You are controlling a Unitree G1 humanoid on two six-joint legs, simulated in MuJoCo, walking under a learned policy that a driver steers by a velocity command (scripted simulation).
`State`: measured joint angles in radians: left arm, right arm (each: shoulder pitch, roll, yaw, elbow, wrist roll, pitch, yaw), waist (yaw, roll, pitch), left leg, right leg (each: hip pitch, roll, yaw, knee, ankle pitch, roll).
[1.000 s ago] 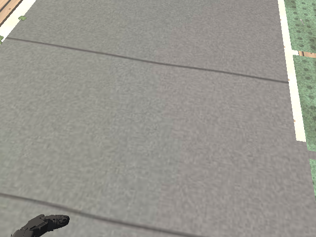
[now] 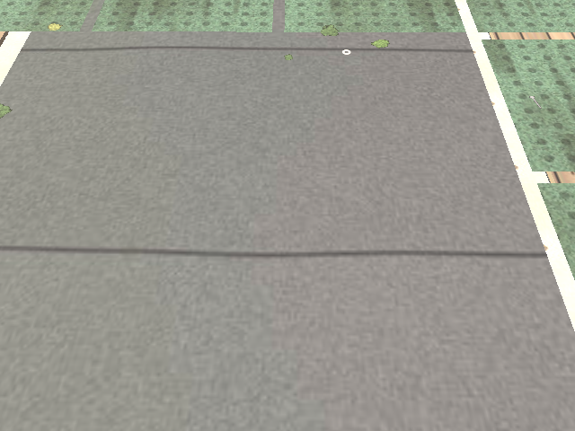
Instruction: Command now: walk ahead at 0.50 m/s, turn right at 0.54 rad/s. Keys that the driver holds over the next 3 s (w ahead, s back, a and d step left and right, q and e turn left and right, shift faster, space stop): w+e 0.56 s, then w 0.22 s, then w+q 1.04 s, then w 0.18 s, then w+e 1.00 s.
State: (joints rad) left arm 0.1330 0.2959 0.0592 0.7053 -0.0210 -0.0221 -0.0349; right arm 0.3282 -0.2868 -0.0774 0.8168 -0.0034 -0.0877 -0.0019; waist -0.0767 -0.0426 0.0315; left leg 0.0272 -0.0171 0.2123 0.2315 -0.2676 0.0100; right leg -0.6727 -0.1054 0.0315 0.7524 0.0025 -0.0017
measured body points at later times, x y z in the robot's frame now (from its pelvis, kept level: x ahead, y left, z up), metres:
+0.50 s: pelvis +0.28 -0.06 +0.00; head +0.31 -0.08 +0.45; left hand +0.42 +0.21 -0.10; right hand +0.43 -0.35 -0.08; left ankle +0.50 +0.06 -0.69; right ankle +0.20 -0.13 -0.74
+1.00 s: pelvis +0.54 -0.11 +0.00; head +0.57 -0.12 +0.45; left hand +0.85 -0.01 -0.07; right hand +0.41 -0.36 -0.12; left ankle +0.52 +0.02 -0.74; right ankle +0.62 -0.31 -0.71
